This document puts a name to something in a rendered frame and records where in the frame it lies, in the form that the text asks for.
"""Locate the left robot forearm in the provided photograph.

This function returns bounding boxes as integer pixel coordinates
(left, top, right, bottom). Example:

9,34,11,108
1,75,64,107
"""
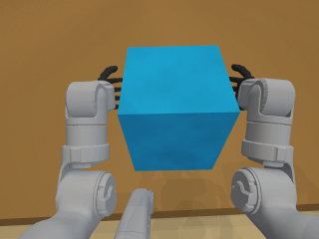
55,80,116,210

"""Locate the carton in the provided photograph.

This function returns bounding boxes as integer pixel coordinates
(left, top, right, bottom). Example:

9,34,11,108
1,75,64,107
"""
118,45,240,171

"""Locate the left robot upper arm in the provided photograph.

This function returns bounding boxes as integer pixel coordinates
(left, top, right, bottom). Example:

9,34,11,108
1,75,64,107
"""
17,170,118,239

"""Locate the left robot hand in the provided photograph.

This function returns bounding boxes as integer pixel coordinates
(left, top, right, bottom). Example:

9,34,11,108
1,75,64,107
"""
98,66,123,110

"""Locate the robot left thigh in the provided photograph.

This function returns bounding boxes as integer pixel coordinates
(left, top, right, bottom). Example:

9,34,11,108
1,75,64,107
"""
114,188,155,239

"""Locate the right robot upper arm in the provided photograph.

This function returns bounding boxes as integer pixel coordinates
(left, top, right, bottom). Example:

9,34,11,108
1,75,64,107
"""
230,167,319,239

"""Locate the right robot hand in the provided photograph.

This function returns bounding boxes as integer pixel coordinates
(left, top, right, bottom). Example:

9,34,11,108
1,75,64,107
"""
229,64,255,111

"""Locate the right robot forearm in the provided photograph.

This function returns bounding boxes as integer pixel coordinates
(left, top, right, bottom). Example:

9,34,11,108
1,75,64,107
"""
237,78,297,204

